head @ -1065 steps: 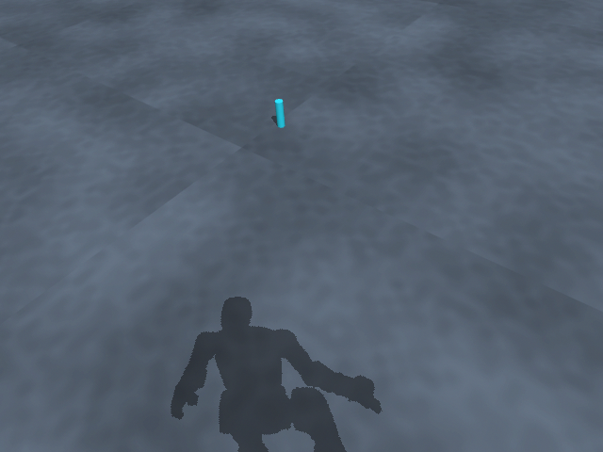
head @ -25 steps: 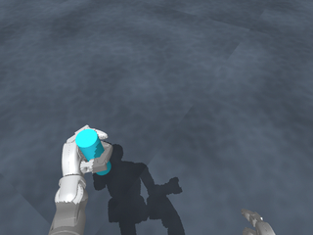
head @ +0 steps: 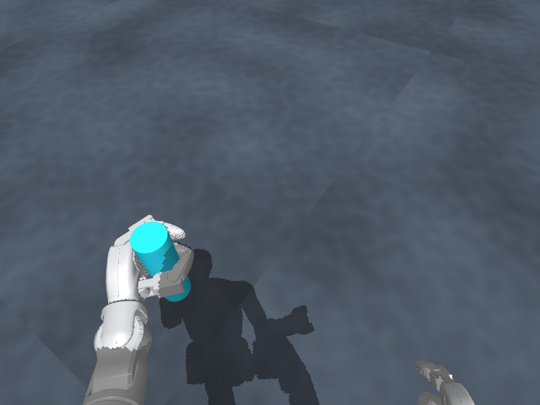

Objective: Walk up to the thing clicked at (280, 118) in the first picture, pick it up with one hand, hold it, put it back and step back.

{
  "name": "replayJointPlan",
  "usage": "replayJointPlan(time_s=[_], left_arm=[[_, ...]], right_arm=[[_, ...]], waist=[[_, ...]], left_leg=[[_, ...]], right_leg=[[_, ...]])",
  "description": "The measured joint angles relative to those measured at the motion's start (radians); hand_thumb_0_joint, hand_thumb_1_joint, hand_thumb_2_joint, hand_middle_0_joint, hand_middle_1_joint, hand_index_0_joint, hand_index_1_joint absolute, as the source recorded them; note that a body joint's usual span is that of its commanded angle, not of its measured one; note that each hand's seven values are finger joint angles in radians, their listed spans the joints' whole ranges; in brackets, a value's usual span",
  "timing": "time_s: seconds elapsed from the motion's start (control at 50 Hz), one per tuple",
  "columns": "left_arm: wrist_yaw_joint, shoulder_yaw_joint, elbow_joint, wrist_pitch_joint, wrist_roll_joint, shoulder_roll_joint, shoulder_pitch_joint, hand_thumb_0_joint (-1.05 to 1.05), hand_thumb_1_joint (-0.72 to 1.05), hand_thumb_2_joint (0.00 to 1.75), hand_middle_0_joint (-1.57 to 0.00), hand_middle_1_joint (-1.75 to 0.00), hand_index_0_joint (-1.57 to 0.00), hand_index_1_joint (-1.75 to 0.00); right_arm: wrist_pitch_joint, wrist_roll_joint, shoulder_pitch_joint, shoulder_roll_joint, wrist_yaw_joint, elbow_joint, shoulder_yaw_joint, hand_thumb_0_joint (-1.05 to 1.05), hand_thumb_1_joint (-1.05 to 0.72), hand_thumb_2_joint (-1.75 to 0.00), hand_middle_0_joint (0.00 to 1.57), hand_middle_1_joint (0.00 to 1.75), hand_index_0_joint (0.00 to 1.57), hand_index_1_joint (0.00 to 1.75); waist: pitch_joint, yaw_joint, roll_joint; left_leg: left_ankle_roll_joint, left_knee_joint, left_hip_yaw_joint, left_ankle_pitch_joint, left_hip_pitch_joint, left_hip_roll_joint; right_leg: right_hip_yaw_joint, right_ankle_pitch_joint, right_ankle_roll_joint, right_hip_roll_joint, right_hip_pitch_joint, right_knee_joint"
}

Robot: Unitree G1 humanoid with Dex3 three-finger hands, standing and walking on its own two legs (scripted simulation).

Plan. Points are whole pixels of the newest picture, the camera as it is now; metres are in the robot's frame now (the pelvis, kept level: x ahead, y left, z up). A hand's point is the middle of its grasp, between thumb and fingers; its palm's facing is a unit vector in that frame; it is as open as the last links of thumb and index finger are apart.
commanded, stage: crouch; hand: left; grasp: from the side
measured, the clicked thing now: (164, 265) +0.33 +0.18 +0.03
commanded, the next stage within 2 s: lower in 1.98 s
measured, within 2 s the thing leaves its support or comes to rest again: neither
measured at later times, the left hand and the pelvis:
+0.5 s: hand (179, 286) +0.33 +0.17 -0.05, palm faces +0.15 -0.99 -0.02, open 6.2 cm; pelvis -0.02 +0.00 -0.05, yaw +0 degrees
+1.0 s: hand (195, 326) +0.35 +0.20 -0.30, palm faces +0.17 -0.99 -0.04, open 6.2 cm; pelvis -0.06 +0.00 -0.26, yaw -2 degrees
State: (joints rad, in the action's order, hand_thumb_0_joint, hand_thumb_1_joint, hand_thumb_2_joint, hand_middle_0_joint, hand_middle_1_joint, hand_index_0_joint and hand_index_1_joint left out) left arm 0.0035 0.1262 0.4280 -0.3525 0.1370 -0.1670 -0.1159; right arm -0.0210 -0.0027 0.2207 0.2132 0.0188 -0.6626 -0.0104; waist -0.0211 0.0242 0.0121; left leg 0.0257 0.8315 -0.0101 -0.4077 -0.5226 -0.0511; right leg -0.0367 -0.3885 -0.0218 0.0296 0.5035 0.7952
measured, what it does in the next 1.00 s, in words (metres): lowers itself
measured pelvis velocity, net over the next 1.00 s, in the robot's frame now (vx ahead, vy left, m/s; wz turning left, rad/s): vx -0.06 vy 0.00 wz -0.04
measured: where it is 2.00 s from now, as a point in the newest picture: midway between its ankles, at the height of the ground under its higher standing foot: outside the picture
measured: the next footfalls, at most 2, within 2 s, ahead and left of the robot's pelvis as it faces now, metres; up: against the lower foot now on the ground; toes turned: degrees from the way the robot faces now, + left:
none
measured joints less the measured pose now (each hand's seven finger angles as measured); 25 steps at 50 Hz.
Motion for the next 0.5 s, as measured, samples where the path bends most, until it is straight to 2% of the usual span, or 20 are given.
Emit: replayJointPlan(time_s=[0.12, 0.26, 0.38, 0.5], left_arm=[[0.001, -0.006, 0.004, 0.005, -0.002, -0.005, -0.008, 0.02, 0.09, 1.05, -0.91, -1.06, -0.95, -1.07], [0.002, 0.018, 0.059, -0.028, 0.004, 0.007, -0.028, 0.02, 0.09, 1.06, -0.91, -1.06, -0.95, -1.07], [0.015, 0.046, 0.159, -0.106, -0.004, 0.003, -0.058, 0.02, 0.09, 1.06, -0.92, -1.06, -0.95, -1.07], [0.037, 0.09, 0.275, -0.227, -0.009, -0.019, -0.122, 0.02, 0.08, 1.07, -0.92, -1.06, -0.96, -1.07]], right_arm=[[0.0, -0.001, -0.001, 0.002, 0.002, 0.0, 0.001, 0.01, -0.9, -0.9, 0.2, 0.3, 0.2, 0.3], [-0.004, 0.003, -0.009, 0.0, -0.008, -0.001, -0.003, 0.0, -0.88, -0.9, 0.2, 0.3, 0.2, 0.3], [-0.01, 0.018, -0.019, 0.005, -0.026, -0.002, -0.013, 0.0, -0.88, -0.9, 0.2, 0.3, 0.2, 0.3], [-0.018, 0.035, -0.028, 0.021, -0.044, -0.002, -0.022, 0.0, -0.88, -0.9, 0.2, 0.3, 0.2, 0.3]], waist=[[0.002, 0.001, 0.004], [-0.003, 0.007, -0.002], [-0.014, 0.014, -0.014], [-0.05, 0.026, -0.024]], left_leg=[[-0.001, 0.001, 0.0, -0.001, 0.003, 0.0], [0.0, 0.019, 0.0, -0.003, -0.036, 0.0], [0.002, 0.102, -0.005, -0.027, -0.153, -0.001], [0.005, 0.28, -0.016, -0.084, -0.374, -0.003]], right_leg=[[0.0, 0.0, -0.001, 0.0, -0.003, 0.0], [0.001, -0.005, 0.001, 0.0, 0.037, 0.022], [0.001, -0.031, 0.004, 0.001, 0.156, 0.109], [0.0, -0.089, 0.007, 0.0, 0.376, 0.287]])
